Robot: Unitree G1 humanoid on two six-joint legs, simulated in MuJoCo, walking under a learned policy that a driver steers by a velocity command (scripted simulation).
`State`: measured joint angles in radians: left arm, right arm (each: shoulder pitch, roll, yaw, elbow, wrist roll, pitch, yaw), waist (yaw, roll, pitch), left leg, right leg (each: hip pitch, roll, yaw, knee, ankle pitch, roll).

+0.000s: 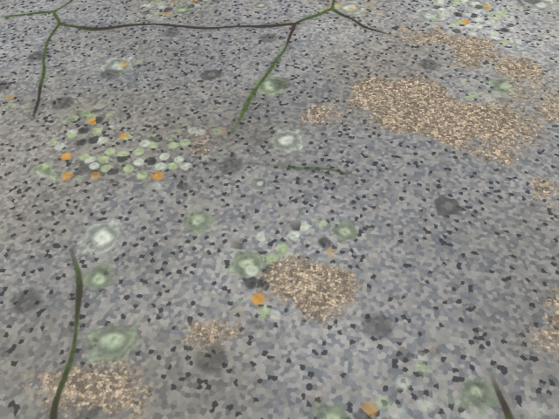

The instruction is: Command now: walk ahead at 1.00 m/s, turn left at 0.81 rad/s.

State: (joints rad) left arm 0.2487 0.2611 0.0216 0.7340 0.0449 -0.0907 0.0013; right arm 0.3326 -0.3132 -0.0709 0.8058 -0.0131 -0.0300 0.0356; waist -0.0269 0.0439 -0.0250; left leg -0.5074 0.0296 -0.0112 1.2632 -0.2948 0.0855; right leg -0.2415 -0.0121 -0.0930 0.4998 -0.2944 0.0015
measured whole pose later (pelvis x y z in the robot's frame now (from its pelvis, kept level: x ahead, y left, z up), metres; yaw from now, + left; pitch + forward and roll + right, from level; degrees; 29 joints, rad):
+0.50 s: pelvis +0.45 +0.09 +0.00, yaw +20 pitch +0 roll +1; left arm 0.18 0.23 -0.02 0.68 0.03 -0.04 -0.03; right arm 0.40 -0.29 -0.04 0.82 -0.02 -0.07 0.02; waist -0.01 -0.02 0.02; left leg -0.09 -0.19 0.05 0.37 -0.25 0.17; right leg -0.71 -0.16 0.05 1.16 -0.21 -0.01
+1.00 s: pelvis +0.83 +0.16 +0.00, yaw -5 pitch +3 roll +0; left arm 0.28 0.32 0.06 0.70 -0.03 -0.01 0.02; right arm -0.02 -0.27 0.01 0.54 -0.02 -0.08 -0.03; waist 0.06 0.01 0.07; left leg -0.68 0.01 -0.23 0.82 -0.21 -0.10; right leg -0.30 0.22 0.16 0.44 -0.16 -0.14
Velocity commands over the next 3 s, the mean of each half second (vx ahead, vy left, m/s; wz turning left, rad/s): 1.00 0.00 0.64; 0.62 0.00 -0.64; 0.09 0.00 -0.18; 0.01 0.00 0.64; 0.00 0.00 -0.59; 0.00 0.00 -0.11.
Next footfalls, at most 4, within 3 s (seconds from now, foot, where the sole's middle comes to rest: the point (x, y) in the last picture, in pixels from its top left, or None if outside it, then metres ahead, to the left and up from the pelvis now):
0.28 left None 0.43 0.11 -0.77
0.72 right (240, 284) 0.89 0.13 -0.77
1.12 left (199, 222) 1.13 0.27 -0.77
1.44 right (260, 255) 0.99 0.08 -0.77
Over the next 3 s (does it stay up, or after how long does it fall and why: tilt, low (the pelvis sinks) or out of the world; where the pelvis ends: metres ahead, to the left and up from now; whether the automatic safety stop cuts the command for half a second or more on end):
stays up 1.06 0.21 -0.01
